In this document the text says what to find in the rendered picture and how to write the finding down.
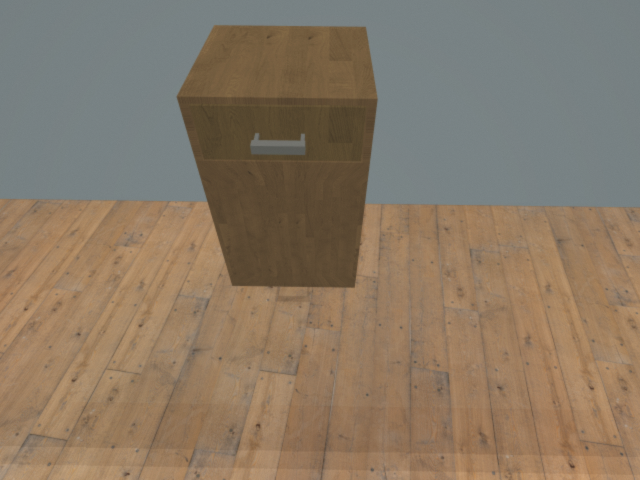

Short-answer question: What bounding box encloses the drawer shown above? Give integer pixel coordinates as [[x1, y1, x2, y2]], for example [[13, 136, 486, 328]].
[[189, 104, 366, 161]]

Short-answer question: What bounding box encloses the cabinet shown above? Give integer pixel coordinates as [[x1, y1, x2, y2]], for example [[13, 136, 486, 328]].
[[177, 25, 378, 288]]

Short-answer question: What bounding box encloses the handle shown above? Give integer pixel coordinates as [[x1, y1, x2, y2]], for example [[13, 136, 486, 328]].
[[250, 133, 306, 155]]

